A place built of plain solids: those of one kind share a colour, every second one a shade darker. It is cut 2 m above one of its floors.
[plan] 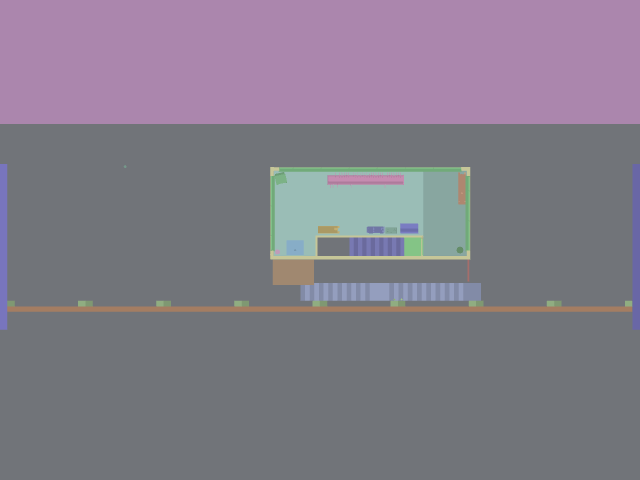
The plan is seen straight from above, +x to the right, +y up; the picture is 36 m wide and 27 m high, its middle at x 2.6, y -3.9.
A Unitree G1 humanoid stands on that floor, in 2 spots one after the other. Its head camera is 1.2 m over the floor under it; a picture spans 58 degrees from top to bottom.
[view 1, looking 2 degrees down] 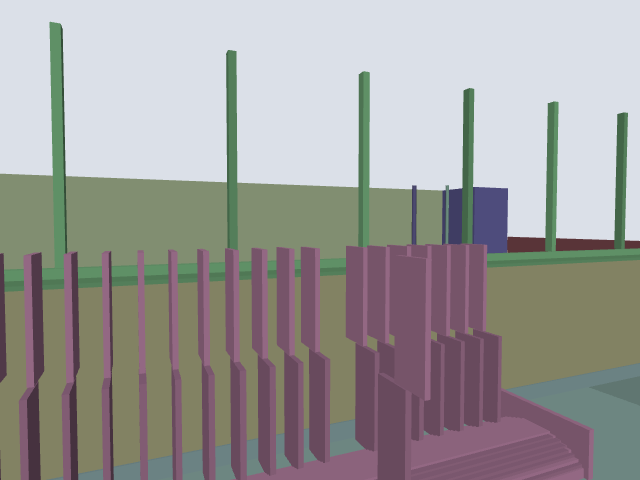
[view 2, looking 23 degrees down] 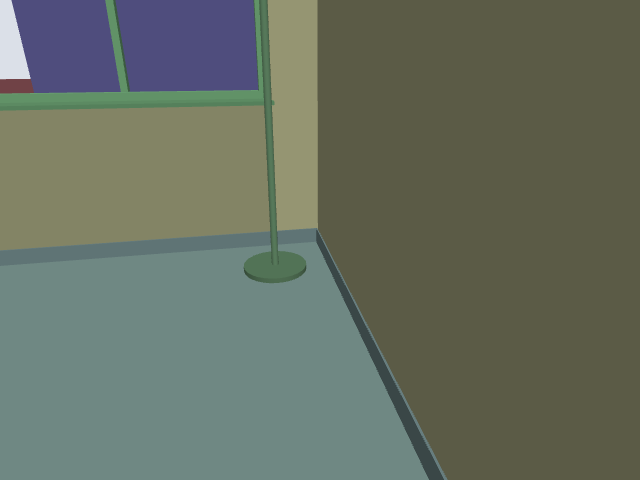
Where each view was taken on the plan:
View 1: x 5.35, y -2.15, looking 67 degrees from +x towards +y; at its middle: yard_line_far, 20.07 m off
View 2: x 8.09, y -4.28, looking -11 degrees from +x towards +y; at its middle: low_rail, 2.90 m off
